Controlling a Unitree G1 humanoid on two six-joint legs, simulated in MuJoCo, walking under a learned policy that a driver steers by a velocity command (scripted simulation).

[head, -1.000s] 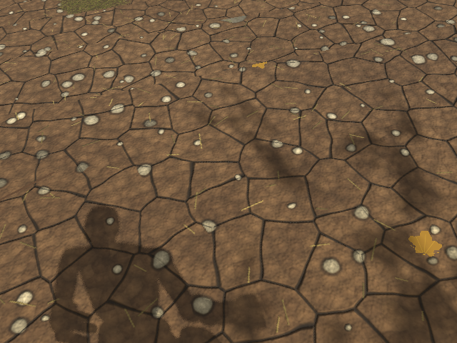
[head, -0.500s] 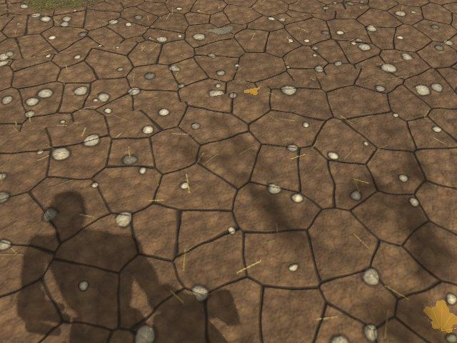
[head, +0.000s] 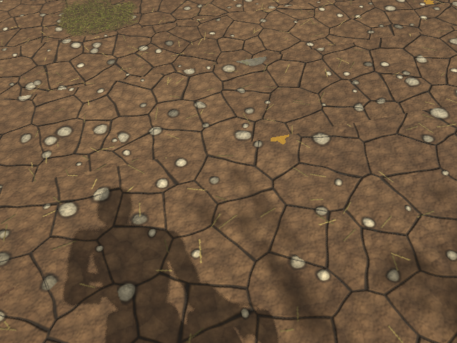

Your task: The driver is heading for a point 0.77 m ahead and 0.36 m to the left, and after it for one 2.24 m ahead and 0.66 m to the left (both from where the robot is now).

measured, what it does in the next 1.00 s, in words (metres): walks ahead, turning left: left foot, then right foot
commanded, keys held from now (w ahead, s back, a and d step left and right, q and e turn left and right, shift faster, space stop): w+q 0.34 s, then q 0.66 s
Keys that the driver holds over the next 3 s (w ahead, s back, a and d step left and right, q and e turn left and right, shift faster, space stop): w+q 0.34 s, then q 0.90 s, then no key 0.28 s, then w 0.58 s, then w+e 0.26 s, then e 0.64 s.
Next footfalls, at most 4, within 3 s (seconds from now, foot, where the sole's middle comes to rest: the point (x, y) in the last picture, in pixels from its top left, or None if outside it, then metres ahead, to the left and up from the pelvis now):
0.38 left None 0.35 0.17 -0.77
0.88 right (237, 320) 0.54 0.03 -0.77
1.30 left None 0.33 0.21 -0.77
1.78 right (223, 337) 0.49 0.07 -0.77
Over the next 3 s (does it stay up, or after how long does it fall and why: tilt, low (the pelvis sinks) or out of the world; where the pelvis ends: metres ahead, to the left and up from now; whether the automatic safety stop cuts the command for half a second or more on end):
stays up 0.71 0.49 0.00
